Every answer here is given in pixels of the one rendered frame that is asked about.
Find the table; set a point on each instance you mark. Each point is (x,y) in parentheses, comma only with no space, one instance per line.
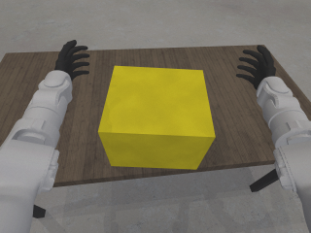
(243,137)

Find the right robot forearm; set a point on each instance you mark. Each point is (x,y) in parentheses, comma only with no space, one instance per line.
(282,112)

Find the robot right upper arm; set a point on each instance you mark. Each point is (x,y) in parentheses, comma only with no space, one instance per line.
(293,168)

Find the robot left hand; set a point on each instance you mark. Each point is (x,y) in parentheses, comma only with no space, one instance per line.
(66,58)

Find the carton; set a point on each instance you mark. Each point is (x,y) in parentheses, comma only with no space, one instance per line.
(156,118)

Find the robot right hand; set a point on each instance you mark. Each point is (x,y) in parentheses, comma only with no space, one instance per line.
(264,65)

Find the left robot forearm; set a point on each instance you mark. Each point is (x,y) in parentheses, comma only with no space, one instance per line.
(45,113)

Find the robot left upper arm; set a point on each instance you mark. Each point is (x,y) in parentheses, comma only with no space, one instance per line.
(26,169)

